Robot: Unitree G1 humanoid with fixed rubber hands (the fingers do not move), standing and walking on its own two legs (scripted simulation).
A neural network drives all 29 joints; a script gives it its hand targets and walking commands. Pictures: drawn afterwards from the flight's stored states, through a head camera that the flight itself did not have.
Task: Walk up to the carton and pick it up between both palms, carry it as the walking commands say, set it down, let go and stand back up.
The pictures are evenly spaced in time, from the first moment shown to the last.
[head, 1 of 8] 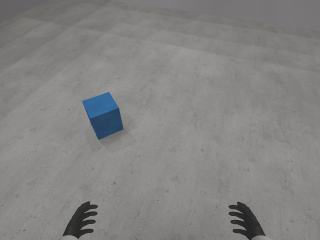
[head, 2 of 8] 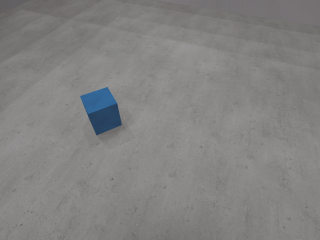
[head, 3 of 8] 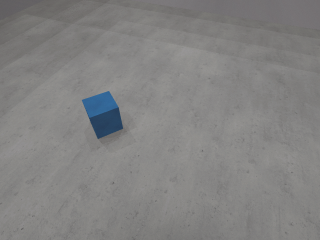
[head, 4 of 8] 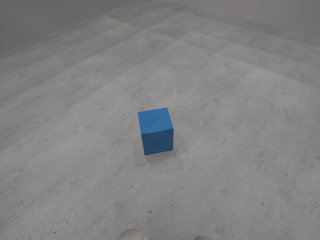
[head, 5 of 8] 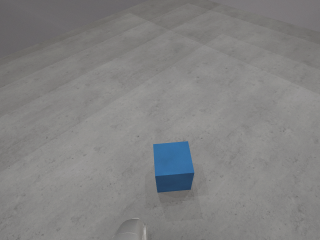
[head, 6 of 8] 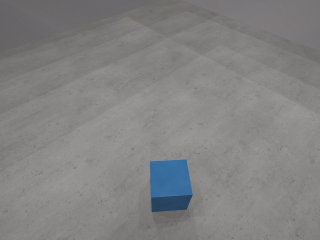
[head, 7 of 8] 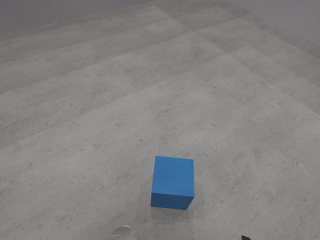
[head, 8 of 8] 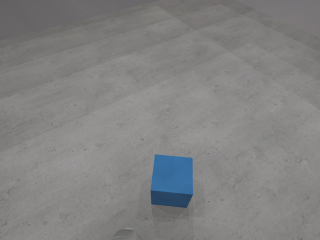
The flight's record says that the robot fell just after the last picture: no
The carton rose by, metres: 0.00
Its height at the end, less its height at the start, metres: +0.00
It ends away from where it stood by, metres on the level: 0.00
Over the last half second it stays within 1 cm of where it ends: yes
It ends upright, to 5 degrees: yes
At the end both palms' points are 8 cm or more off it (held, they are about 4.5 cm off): yes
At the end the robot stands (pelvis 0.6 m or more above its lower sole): yes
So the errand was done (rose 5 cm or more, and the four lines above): no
